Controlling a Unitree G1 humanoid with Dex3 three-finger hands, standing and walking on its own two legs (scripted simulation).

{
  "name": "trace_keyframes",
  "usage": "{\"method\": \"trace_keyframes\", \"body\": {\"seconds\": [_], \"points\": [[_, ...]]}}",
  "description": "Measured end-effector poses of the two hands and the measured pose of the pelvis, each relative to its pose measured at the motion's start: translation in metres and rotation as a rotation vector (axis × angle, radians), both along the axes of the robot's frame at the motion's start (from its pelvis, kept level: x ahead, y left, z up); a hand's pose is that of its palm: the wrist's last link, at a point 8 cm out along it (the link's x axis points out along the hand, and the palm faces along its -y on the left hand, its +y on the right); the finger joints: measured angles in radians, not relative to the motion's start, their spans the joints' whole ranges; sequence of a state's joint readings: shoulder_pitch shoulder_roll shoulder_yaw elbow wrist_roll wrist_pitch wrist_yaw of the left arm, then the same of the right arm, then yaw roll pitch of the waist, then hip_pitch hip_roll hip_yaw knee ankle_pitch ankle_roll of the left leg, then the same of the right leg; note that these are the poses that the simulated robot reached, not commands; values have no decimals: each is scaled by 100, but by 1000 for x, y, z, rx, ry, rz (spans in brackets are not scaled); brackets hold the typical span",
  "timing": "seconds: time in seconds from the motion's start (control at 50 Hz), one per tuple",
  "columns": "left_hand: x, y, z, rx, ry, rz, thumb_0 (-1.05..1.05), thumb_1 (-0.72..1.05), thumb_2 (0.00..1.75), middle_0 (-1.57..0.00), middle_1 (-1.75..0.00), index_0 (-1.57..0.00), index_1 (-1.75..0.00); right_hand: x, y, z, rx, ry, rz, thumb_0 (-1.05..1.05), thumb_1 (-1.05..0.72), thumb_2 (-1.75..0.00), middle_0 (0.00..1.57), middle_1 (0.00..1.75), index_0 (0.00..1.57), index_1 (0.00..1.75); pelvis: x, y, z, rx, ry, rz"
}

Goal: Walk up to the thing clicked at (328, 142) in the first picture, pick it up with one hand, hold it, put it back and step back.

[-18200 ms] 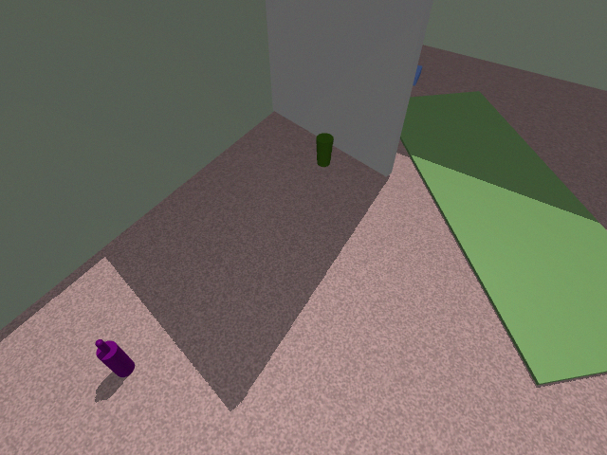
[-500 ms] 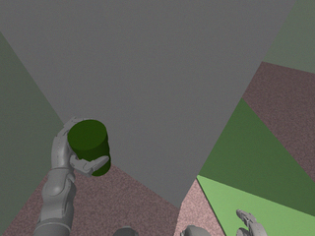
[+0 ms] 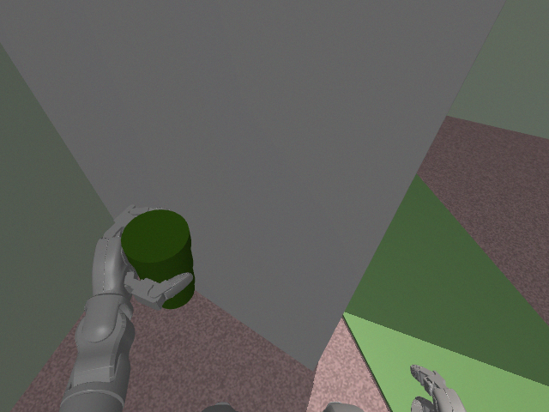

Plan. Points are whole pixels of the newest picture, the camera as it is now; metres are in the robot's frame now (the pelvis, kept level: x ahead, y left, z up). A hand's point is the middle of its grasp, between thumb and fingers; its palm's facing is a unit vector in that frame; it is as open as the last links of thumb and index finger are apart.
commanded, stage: hold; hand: left
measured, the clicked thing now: (165, 265) +0.32 +0.17 +0.02
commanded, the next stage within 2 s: crouch in 2.00 s
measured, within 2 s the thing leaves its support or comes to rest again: neither
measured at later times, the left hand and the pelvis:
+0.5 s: hand (158, 260) +0.32 +0.17 +0.05, palm faces +0.09 -1.00 -0.01, open 11.3 cm; pelvis -0.01 +0.00 +0.00, yaw +0 degrees
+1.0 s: hand (158, 262) +0.31 +0.17 +0.04, palm faces +0.08 -1.00 -0.01, open 11.3 cm; pelvis -0.01 +0.00 +0.00, yaw +0 degrees
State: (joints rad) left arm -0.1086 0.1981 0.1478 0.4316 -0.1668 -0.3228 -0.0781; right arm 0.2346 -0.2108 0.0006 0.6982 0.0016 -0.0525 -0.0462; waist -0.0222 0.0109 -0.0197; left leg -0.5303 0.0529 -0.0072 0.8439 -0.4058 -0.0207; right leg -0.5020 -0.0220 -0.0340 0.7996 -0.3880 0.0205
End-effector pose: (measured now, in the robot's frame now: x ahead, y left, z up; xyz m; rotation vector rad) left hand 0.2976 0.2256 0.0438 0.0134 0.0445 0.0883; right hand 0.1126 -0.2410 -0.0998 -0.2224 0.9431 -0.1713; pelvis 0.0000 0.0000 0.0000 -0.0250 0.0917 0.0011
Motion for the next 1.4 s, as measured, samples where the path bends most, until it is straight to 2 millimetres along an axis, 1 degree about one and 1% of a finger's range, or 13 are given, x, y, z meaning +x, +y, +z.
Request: {"method": "trace_keyframes", "body": {"seconds": [0.18, 0.38, 0.62, 0.88, 1.06, 1.28, 1.4], "points": [[-2, -2, 1, -1, 0, -6, -1, -52, 110, -68, -100, -62, -100, -6, 0, 1, 3, 6, -2, 1, -91, -90, 20, 30, 20, 30, -3, 1, 1, 1, -8, -1], [-5, 1, 3, 0, -10, 4, -1, -52, 110, -68, -100, -62, -100, -10, 1, 2, 5, 4, -2, 1, -91, -90, 20, 30, 20, 30, -6, 1, 2, 0, -14, -1], [-6, -3, 3, -6, -13, -6, -1, -52, 110, -68, -100, -62, -100, -6, 4, 5, 6, -21, 7, 1, -91, -90, 20, 30, 20, 30, -8, 2, 3, 0, -18, -1], [-6, 3, 4, -5, -18, 10, -1, -52, 110, -68, -100, -62, -100, 0, 5, 7, 10, -39, 17, 1, -91, -90, 20, 30, 20, 30, -7, 2, 3, 0, -16, 0], [-9, -2, 2, -8, -16, -3, -1, -52, 110, -68, -100, -62, -100, 2, 4, 7, 8, -41, 23, 1, -91, -91, 20, 30, 20, 30, -7, 2, 3, -1, -16, 3], [-5, 2, 4, -3, -20, 0, -1, -52, 110, -68, -100, -61, -100, 1, 4, 8, 6, -45, 19, 1, -91, -91, 20, 30, 20, 30, -8, 1, 2, -1, -16, 3], [-8, 1, 1, -11, -14, -9, -1, -52, 110, -68, -100, -61, -100, -1, 3, 8, 4, -43, 14, 1, -91, -91, 20, 30, 20, 30, -9, 2, 2, -2, -14, 1]]}}
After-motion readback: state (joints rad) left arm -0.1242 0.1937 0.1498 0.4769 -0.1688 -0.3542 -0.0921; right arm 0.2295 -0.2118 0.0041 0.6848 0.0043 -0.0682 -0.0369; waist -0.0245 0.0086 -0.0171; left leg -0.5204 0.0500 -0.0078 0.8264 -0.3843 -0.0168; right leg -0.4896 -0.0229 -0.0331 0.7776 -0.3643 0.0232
